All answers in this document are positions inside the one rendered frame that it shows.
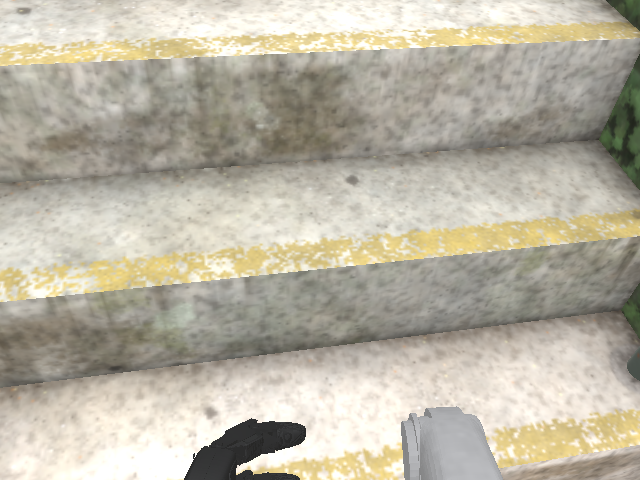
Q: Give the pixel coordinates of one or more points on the robot right shin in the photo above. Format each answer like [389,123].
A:
[477,420]

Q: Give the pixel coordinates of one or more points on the robot right thigh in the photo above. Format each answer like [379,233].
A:
[444,444]

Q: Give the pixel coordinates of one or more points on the robot left hand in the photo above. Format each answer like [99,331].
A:
[241,444]

